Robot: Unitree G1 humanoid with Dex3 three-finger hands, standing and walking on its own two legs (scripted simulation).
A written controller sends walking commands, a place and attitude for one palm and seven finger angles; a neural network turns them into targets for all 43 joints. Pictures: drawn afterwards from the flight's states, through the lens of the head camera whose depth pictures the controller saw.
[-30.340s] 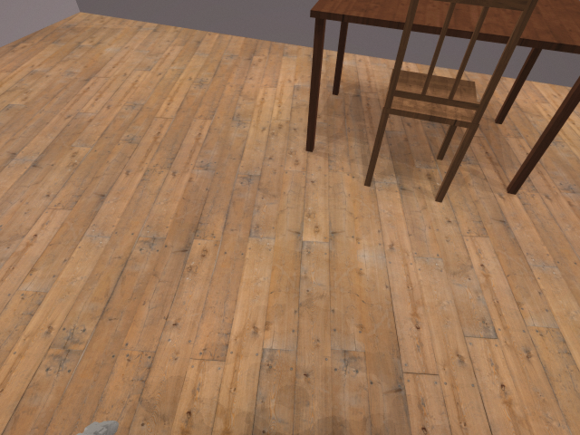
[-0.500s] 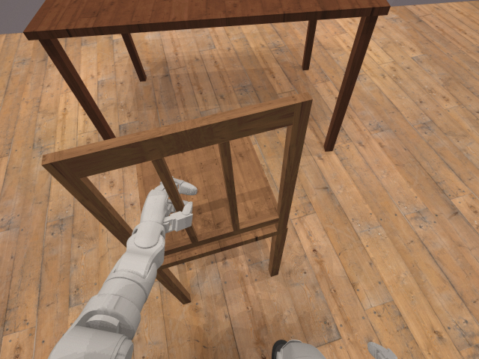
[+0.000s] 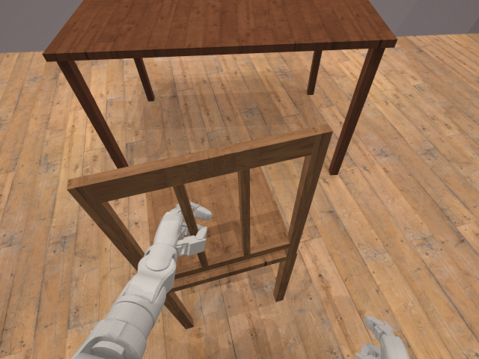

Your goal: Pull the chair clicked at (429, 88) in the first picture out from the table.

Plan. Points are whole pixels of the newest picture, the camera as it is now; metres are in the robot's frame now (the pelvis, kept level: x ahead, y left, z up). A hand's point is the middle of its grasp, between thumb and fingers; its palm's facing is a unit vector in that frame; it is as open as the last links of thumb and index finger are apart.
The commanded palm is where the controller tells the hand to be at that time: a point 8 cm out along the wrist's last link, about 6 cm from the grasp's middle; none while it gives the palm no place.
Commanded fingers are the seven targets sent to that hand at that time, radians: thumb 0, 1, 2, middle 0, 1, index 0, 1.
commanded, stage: stop walking, hand still on the chair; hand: left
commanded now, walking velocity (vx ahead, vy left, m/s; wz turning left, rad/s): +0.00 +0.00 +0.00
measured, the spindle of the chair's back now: (194, 231) +0.36 +0.11 -0.05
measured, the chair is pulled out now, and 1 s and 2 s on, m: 0.50 0.50 0.50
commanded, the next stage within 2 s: open the thumb and straighten the fingers in 0.42 s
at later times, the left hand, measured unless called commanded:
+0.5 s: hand (198, 240) +0.33 +0.09 -0.03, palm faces -0.15 -0.97 -0.19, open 5.3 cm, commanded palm +0.31 +0.14 -0.02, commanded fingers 0.00 0.90 0.90 -0.50 -1.45 -0.50 -1.45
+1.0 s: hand (190, 237) +0.34 +0.11 -0.03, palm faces -0.16 -0.97 -0.18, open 13.9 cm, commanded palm +0.32 +0.15 -0.02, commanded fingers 0.00 -0.55 0.20 -0.12 -0.36 -0.12 -0.36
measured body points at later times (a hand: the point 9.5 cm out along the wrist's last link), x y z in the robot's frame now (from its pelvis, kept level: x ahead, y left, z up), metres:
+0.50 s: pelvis +0.01 +0.02 +0.00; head +0.04 +0.00 +0.45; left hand +0.33 +0.14 -0.02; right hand +0.12 -0.23 -0.13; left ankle -0.06 +0.15 -0.74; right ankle +0.04 -0.12 -0.74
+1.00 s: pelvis -0.01 +0.02 -0.02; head +0.04 +0.00 +0.43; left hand +0.34 +0.16 -0.02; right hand +0.09 -0.24 -0.14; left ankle -0.06 +0.15 -0.74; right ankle +0.04 -0.12 -0.74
